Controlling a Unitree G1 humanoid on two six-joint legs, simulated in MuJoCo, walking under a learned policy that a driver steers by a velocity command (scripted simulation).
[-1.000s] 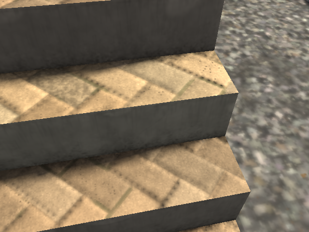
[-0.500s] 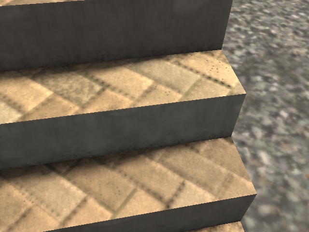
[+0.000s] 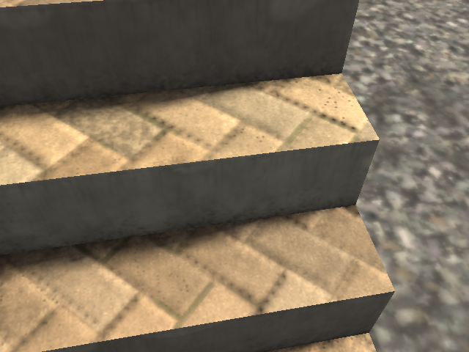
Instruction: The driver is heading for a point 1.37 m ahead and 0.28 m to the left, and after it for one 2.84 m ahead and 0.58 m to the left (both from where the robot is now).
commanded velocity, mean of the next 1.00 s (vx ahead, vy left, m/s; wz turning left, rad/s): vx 0.50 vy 0.00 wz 0.00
